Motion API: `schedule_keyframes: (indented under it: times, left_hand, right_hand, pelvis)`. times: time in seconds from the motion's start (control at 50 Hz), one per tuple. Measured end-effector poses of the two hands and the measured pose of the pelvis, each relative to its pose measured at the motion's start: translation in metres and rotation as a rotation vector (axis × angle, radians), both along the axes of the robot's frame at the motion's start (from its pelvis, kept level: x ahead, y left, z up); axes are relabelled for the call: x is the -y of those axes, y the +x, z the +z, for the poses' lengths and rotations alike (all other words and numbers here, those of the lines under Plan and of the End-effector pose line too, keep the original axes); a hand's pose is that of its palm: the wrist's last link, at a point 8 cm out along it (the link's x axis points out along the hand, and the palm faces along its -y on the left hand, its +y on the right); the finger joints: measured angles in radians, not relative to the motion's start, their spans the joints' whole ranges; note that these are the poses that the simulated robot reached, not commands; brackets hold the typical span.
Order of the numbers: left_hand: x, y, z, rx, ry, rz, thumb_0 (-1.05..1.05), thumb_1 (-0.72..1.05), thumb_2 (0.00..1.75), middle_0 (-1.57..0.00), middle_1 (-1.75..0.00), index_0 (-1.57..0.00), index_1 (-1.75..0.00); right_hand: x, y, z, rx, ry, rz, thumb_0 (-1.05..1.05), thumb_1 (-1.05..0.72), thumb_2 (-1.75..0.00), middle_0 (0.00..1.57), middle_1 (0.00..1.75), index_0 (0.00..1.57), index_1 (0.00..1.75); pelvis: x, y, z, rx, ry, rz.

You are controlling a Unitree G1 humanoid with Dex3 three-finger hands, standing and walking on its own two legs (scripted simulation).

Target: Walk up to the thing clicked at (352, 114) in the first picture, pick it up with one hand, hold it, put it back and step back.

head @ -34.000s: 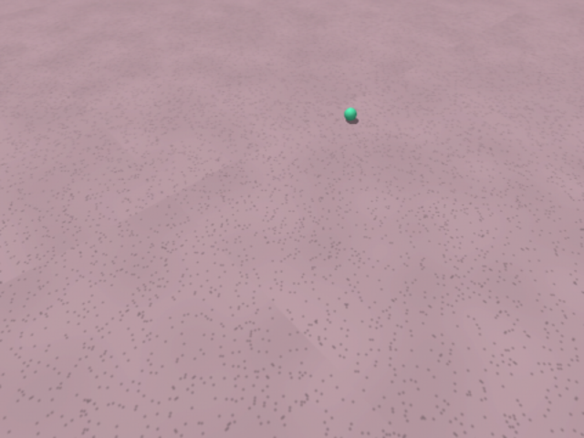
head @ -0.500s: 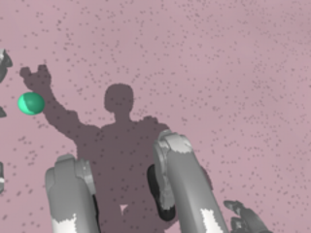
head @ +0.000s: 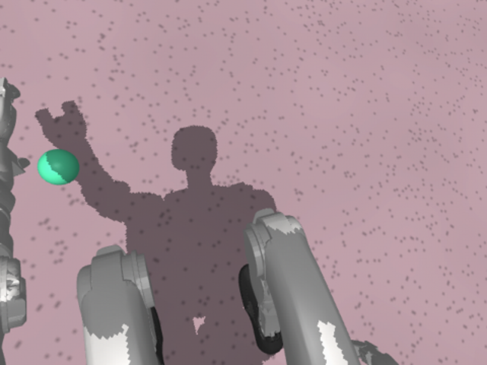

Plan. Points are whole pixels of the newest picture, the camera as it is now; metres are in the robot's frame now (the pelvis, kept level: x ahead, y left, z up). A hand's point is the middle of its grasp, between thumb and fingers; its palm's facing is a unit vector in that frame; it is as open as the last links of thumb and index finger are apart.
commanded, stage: home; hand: left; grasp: from above
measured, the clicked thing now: (59, 167) +0.51 +0.27 -0.32
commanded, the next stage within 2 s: none
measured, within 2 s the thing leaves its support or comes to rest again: neither
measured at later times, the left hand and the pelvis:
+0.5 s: hand out of the picture +0.31 +0.24 +0.07, palm faces -0.09 -0.84 -0.53, open 7.4 cm; pelvis +0.01 -0.01 +0.18, yaw +6 degrees
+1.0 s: hand out of the picture +0.23 +0.21 +0.28, palm faces +0.20 -0.96 -0.21, open 7.4 cm; pelvis +0.07 +0.00 +0.34, yaw +8 degrees
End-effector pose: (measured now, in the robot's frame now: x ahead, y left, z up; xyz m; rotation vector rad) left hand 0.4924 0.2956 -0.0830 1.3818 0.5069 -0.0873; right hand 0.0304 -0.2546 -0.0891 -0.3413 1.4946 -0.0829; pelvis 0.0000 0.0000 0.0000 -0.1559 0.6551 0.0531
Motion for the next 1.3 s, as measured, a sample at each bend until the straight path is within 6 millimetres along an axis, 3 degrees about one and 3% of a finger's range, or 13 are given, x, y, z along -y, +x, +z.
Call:
schedule_keyframes:
  times: [0.1,0.24,0.38,0.5,0.64,0.82,1.04,1.16,1.3]
  left_hand:
    - [-0.006,-0.036,0.047,-0.029,-0.136,0.085,0.0,0.27,0.9,-0.22,-0.51,-0.22,-0.53]
    - [-0.005,-0.101,0.105,-0.04,-0.351,0.188,0.0,0.67,0.9,-0.22,-0.38,-0.22,-0.39]
    - [0.004,-0.157,0.157,-0.012,-0.531,0.329,0.01,0.83,0.9,-0.21,-0.32,-0.21,-0.33]
    - [0.016,-0.196,0.198,-0.014,-0.685,0.482,0.01,0.88,0.9,-0.21,-0.31,-0.21,-0.31]
    - [0.033,-0.227,0.248,-0.031,-0.849,0.634,0.01,0.89,0.9,-0.21,-0.3,-0.21,-0.31]
    - [0.042,-0.253,0.318,-0.026,-0.988,0.78,0.01,0.9,0.9,-0.2,-0.3,-0.21,-0.3]
    - [0.046,-0.288,0.397,-0.002,-1.033,0.809,0.01,0.9,0.9,-0.2,-0.3,-0.2,-0.3]
    - [0.047,-0.304,0.417,0.006,-1.037,0.809,0.01,0.9,0.9,-0.2,-0.3,-0.2,-0.3]
    - [0.049,-0.309,0.417,-0.002,-1.045,0.822,0.01,0.9,0.9,-0.2,-0.3,-0.2,-0.3]
  right_hand:
    - [0.002,0.034,0.024,0.075,0.024,0.006,0.0,-0.9,-0.9,0.21,0.3,0.2,0.3]
    - [0.007,0.098,0.071,0.245,0.021,0.075,0.0,-0.9,-0.9,0.21,0.3,0.2,0.3]
    - [-0.003,0.16,0.127,0.452,0.03,0.129,0.0,-0.9,-0.9,0.2,0.3,0.2,0.3]
    - [-0.021,0.192,0.178,0.595,0.06,0.137,0.0,-0.9,-0.9,0.2,0.3,0.2,0.3]
    - [-0.035,0.204,0.237,0.681,0.078,0.12,0.0,-0.9,-0.9,0.21,0.3,0.2,0.3]
    - [-0.036,0.197,0.304,0.715,0.037,0.08,0.01,-0.9,-0.9,0.21,0.3,0.2,0.3]
    - [-0.033,0.204,0.367,0.822,0.006,0.054,0.01,-0.9,-0.9,0.21,0.3,0.2,0.3]
    - [-0.038,0.223,0.384,0.906,0.024,0.075,0.01,-0.9,-0.9,0.21,0.3,0.2,0.3]
    - [-0.044,0.242,0.394,0.969,0.045,0.12,0.01,-0.9,-0.9,0.21,0.3,0.2,0.3]
  pelvis:
    - [-0.001,0.003,0.036,-0.003,0.014,0.011]
    - [0.001,0.002,0.087,0.03,0.035,0.027]
    - [0.004,0.003,0.135,0.085,0.057,0.046]
    - [0.007,0.009,0.177,0.141,0.075,0.057]
    - [0.009,0.024,0.23,0.21,0.094,0.066]
    - [0.007,0.047,0.292,0.31,0.108,0.081]
    - [0.001,0.072,0.342,0.42,0.127,0.093]
    - [0.001,0.078,0.352,0.456,0.136,0.101]
    - [0.003,0.079,0.354,0.47,0.144,0.108]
